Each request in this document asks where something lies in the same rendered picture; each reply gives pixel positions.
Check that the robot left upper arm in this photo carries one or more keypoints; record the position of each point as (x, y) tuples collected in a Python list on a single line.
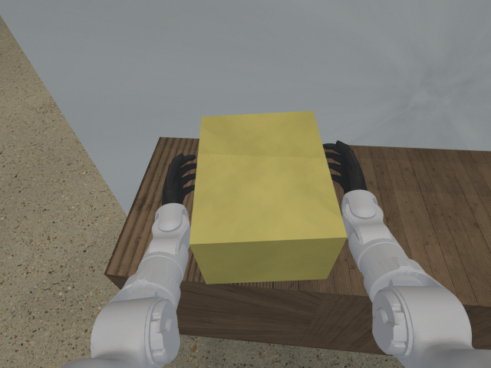
[(137, 333)]

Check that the right robot hand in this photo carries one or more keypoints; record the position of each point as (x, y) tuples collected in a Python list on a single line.
[(352, 177)]

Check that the right robot forearm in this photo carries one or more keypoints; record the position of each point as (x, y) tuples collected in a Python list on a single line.
[(377, 253)]

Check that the left robot hand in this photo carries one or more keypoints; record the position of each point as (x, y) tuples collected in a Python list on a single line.
[(173, 191)]

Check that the robot right upper arm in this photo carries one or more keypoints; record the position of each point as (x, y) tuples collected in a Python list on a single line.
[(425, 327)]

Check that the carton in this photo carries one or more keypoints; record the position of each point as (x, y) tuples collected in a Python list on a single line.
[(264, 206)]

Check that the pedestal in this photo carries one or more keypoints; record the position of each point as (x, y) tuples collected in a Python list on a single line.
[(436, 203)]

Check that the left robot forearm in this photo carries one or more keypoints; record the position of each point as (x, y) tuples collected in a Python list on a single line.
[(163, 266)]

